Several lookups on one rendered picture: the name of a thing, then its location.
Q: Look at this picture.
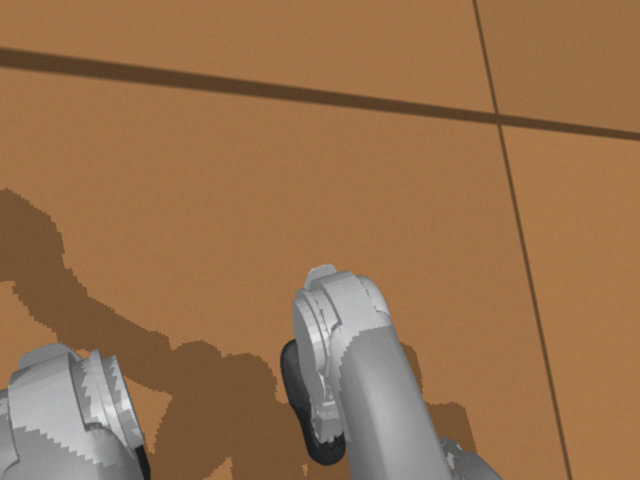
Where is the right robot foot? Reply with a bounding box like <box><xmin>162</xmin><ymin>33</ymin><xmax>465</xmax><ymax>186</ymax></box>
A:
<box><xmin>280</xmin><ymin>339</ymin><xmax>346</xmax><ymax>466</ymax></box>

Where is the right robot hand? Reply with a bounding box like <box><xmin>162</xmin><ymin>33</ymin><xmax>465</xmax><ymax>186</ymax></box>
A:
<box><xmin>439</xmin><ymin>436</ymin><xmax>503</xmax><ymax>480</ymax></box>

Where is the left robot foot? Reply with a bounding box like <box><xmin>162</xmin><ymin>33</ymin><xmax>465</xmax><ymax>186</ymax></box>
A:
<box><xmin>135</xmin><ymin>445</ymin><xmax>151</xmax><ymax>480</ymax></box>

